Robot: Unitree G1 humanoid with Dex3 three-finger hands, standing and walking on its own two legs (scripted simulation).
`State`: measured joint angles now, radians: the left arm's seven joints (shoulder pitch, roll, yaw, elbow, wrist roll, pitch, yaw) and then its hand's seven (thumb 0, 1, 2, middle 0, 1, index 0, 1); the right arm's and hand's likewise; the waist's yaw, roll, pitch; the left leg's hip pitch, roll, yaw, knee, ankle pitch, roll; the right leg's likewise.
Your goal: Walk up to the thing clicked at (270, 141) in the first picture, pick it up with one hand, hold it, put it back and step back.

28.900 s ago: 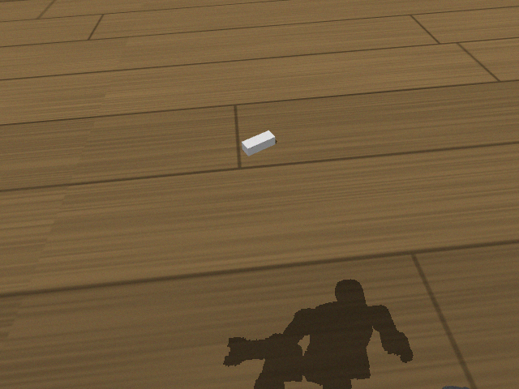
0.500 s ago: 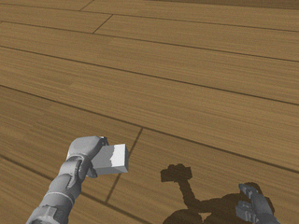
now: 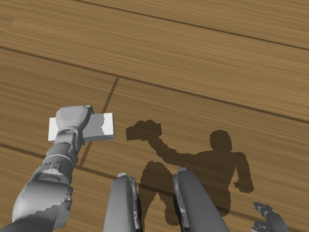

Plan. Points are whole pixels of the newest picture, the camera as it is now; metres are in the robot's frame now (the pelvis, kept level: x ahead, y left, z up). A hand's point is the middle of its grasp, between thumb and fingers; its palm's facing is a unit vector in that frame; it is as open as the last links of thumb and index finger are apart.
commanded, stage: crouch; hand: left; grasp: from above
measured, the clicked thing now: (83, 128) +0.42 +0.21 -0.13
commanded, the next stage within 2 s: lower in 1.30 s
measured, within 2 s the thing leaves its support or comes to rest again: neither
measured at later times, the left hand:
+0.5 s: hand (97, 140) +0.43 +0.21 -0.32, palm faces -0.43 +0.00 -0.90, open 10.0 cm
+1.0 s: hand (103, 141) +0.45 +0.21 -0.40, palm faces -0.44 -0.01 -0.90, open 10.0 cm
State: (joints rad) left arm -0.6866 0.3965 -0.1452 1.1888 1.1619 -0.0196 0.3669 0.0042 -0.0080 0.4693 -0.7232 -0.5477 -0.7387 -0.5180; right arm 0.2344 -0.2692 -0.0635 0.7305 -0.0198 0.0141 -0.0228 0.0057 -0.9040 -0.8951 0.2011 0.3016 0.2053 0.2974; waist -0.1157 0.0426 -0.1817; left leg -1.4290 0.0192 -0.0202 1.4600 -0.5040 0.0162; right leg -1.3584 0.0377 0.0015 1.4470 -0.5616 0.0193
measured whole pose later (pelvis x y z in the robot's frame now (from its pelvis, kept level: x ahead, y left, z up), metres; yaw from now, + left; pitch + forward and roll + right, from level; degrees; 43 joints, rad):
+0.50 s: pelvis -0.01 +0.00 -0.15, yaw -3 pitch +38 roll -5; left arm -0.85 0.51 -0.03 1.33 1.21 -0.10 0.42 0.00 -0.02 0.48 -0.73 -0.54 -0.75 -0.51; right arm 0.16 -0.24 -0.01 0.76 -0.09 -0.06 0.05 0.00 -0.90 -0.89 0.20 0.30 0.21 0.30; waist -0.18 0.03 -0.18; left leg -2.04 0.02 -0.07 1.99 -0.61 0.01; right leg -1.95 0.05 -0.04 1.97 -0.69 0.02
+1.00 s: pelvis -0.02 -0.01 -0.23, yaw -5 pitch +36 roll -6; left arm -0.93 0.60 0.04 1.43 1.24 -0.15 0.45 0.00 -0.01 0.47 -0.72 -0.55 -0.74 -0.52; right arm 0.15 -0.24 0.02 0.78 -0.13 -0.06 0.12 0.00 -0.91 -0.90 0.20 0.30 0.21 0.30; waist -0.20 0.00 -0.10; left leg -2.22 0.04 -0.10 2.23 -0.65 0.00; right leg -2.13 0.08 -0.08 2.20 -0.71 0.01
